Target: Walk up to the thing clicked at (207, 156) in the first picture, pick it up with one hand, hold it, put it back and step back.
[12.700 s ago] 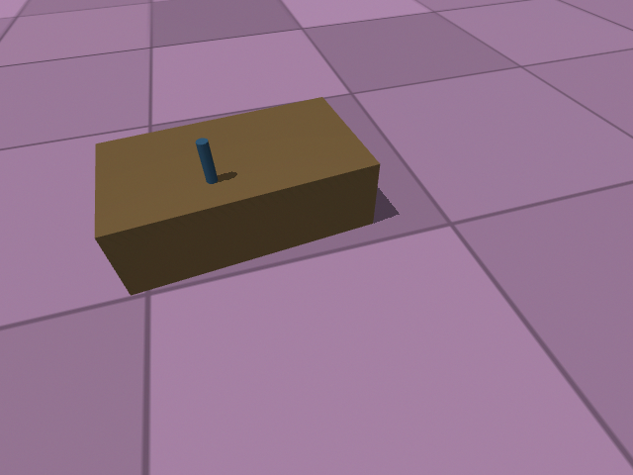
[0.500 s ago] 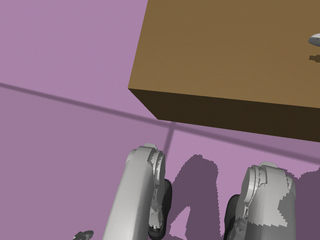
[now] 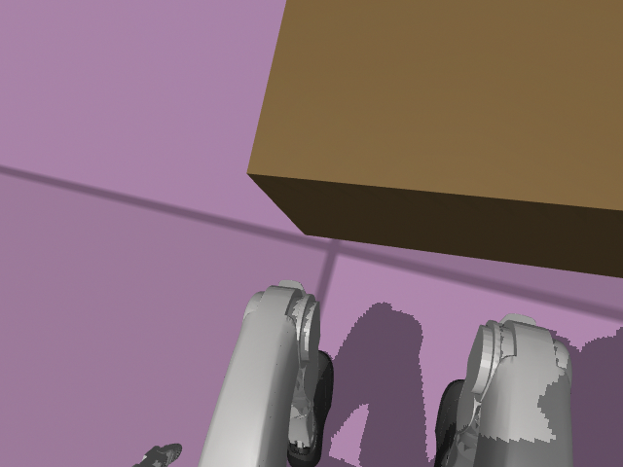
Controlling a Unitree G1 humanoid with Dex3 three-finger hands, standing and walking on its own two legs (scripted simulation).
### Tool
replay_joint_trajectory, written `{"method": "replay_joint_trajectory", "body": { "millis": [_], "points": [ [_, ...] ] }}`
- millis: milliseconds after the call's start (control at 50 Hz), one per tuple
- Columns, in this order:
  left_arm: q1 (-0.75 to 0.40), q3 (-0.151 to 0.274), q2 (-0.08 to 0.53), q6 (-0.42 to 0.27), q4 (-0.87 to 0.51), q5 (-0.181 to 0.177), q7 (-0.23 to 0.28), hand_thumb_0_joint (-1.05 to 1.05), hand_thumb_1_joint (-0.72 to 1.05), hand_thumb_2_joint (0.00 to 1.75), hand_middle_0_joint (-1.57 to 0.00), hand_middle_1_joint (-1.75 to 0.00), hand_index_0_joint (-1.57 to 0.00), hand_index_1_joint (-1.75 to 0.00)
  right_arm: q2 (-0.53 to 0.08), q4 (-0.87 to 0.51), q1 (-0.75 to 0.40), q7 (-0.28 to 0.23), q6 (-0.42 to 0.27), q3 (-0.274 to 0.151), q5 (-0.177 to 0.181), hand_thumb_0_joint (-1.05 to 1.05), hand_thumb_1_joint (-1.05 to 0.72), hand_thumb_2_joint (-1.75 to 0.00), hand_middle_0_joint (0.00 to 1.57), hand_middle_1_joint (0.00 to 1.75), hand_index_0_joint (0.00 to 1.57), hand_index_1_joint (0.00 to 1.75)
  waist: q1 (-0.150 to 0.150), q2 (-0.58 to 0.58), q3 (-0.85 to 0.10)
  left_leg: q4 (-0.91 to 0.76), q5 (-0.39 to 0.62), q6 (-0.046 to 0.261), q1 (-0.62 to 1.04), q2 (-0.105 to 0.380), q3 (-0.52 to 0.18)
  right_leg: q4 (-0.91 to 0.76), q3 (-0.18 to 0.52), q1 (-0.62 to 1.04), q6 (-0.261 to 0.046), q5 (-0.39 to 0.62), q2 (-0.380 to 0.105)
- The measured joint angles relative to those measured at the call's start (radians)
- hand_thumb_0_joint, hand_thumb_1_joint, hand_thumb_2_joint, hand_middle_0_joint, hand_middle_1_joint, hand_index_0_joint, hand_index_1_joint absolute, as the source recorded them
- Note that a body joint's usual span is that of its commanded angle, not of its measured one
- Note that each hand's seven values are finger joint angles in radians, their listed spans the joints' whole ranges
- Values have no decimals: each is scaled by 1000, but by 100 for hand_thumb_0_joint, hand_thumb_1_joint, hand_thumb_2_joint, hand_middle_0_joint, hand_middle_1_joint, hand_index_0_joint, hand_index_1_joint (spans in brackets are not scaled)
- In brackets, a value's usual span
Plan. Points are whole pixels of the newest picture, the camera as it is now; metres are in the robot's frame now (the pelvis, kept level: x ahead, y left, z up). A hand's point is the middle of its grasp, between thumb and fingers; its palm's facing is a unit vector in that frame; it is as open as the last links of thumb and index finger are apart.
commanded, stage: settle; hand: right
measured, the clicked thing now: out of the picture +0.57 -0.28 +0.04
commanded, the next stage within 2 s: lift in 1.36 s
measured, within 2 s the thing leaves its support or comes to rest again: leaves its support in 0.08 s
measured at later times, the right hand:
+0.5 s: hand out of the picture +0.57 -0.27 +0.11, palm faces +0.27 +0.96 -0.03, open 5.9 cm
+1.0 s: hand out of the picture +0.58 -0.27 +0.14, palm faces +0.28 +0.96 -0.03, open 5.9 cm
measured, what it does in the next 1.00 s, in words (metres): rises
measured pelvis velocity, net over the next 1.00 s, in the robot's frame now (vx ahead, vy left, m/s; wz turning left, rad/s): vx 0.01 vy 0.00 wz -0.03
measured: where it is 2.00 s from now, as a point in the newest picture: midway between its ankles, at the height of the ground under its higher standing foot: (377, 447)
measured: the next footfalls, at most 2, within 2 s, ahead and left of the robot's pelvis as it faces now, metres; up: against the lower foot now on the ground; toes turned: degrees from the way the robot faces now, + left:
none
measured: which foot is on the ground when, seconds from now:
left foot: down 0.00-1.00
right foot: down 0.00-1.00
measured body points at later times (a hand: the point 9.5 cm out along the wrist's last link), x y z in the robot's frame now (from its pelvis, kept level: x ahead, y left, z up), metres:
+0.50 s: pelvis +0.01 +0.00 +0.07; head +0.23 -0.05 +0.46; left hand +0.06 +0.28 -0.04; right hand +0.55 -0.32 +0.11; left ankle +0.10 +0.12 -0.34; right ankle +0.08 -0.13 -0.34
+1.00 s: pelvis +0.01 +0.00 +0.11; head +0.24 -0.05 +0.49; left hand +0.07 +0.27 +0.00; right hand +0.56 -0.32 +0.14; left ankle +0.10 +0.12 -0.34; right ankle +0.08 -0.13 -0.34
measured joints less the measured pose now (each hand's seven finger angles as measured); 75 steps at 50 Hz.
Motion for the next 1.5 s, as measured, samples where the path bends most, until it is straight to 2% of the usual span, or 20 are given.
{"method": "replay_joint_trajectory", "body": {
  "millis": [200, 340, 560, 840, 1500],
  "points": [
    [4, 25, -20, -2, 16, -17, 19, 0, 88, 91, -21, -29, -20, -30, 42, -81, 36, -32, 53, 26, 7, -2, 1, -127, 95, 122, 100, 124, -19, -3, -27, -66, -1, -1, 57, 3, -12, -76, -21, 64, -1, 3, 1],
    [13, 42, -21, -14, 26, -33, 29, 0, 88, 91, -21, -29, -20, -30, 40, -56, 24, -33, 70, 48, 18, -2, 2, -127, 96, 122, 101, 123, -28, -10, -51, -142, 4, -1, 123, 1, -14, -155, -30, 135, -1, 8, -2],
    [29, 53, -14, -28, 20, -43, 26, 0, 88, 91, -21, -30, -21, -30, 44, -10, 17, -17, 52, 52, 26, -2, 2, -128, 96, 121, 101, 123, -28, -10, -67, -230, 19, -1, 191, -3, -17, -244, -41, 207, -1, 20, -7],
    [23, 50, -32, -37, 29, -41, 32, 0, 88, 90, -21, -30, -20, -30, 57, -16, 17, -41, 45, 60, 24, -2, 2, -127, 96, 121, 101, 123, -27, -11, -67, -302, 26, -2, 256, -6, -13, -313, -43, 271, 0, 24, -9],
    [36, 52, -37, -39, 26, -39, 28, 0, 89, 90, -21, -30, -20, -30, 79, -8, 38, -54, 30, 64, 30, -2, 2, -127, 95, 122, 101, 123, -29, -16, -71, -398, 34, -1, 352, -13, -10, -406, -47, 369, 4, 29, -14]
  ]
}}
